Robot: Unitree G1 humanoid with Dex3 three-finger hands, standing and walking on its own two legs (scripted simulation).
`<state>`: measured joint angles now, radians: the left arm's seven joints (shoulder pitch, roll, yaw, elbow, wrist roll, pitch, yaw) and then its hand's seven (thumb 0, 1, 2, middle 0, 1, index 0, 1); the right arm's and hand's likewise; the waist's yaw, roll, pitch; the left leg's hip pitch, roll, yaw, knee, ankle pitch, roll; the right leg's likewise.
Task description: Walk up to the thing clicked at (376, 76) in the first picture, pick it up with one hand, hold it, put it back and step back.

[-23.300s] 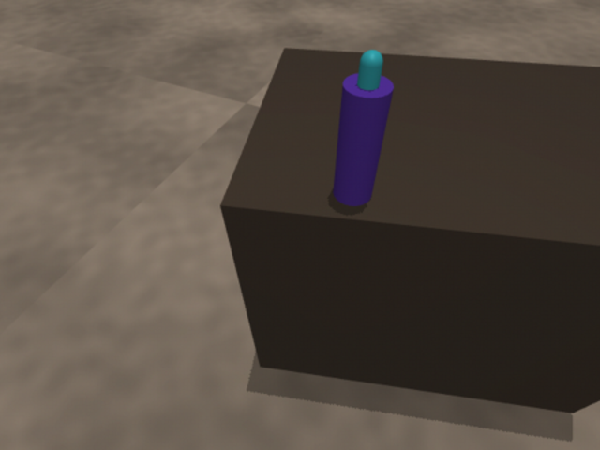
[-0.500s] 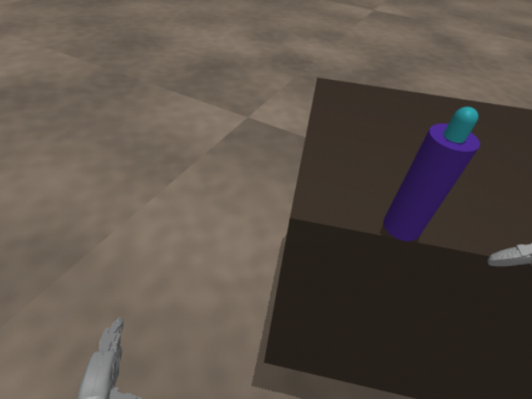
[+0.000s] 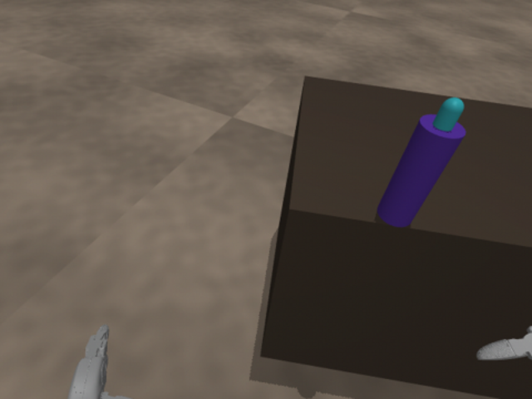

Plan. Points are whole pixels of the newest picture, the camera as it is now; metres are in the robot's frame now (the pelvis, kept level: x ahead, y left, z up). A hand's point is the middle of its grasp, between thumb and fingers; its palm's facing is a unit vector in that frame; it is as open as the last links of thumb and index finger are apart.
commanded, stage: sink last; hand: right
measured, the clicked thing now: (420, 165) +0.45 -0.26 +0.15
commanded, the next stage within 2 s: home in 0.16 s
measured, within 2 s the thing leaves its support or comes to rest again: neither
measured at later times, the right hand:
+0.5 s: hand (520, 275) +0.20 -0.27 +0.19, palm faces +0.42 +0.82 -0.40, open 17.2 cm
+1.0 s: hand (390, 368) +0.18 -0.20 -0.05, palm faces +0.13 +0.97 -0.22, open 17.4 cm
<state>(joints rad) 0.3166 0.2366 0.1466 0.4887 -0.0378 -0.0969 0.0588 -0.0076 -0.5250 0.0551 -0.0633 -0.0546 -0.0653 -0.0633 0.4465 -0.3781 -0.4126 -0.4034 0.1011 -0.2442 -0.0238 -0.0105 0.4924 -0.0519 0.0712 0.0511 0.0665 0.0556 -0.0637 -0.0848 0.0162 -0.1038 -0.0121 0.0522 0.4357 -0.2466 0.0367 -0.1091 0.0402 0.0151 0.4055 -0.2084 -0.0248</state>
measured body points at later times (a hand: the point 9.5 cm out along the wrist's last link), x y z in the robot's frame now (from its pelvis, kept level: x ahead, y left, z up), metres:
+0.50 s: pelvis +0.01 -0.01 +0.00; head -0.01 +0.02 +0.45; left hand +0.18 +0.21 -0.09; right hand +0.18 -0.31 +0.21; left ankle +0.00 +0.09 -0.74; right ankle +0.01 -0.11 -0.74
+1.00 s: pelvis +0.02 -0.01 +0.00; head +0.04 -0.01 +0.45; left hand +0.18 +0.22 -0.10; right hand +0.17 -0.25 -0.04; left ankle +0.00 +0.09 -0.74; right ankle +0.01 -0.11 -0.74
